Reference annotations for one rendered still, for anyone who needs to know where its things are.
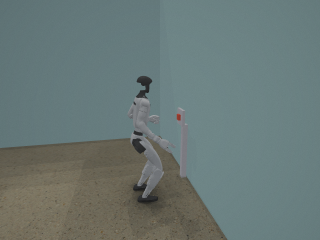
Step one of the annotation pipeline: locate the humanoid robot head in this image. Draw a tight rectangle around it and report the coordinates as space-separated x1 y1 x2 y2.
136 76 152 99

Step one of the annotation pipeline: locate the right robot forearm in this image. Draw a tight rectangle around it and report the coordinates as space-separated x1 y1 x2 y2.
138 121 161 144

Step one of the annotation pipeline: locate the right robot hand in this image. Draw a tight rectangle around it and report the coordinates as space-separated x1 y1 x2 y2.
159 139 176 154

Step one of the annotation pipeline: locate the robot left shin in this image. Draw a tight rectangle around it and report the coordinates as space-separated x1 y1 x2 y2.
138 162 155 186

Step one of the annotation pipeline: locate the left robot upper arm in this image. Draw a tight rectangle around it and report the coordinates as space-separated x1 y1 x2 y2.
127 103 134 119

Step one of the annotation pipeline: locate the panel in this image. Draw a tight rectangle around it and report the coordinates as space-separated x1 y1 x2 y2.
177 107 188 178

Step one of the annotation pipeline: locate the right robot upper arm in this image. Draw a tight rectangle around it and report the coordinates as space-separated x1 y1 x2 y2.
136 98 150 128

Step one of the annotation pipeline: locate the left robot hand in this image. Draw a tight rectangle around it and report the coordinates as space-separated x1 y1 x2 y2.
149 115 160 124

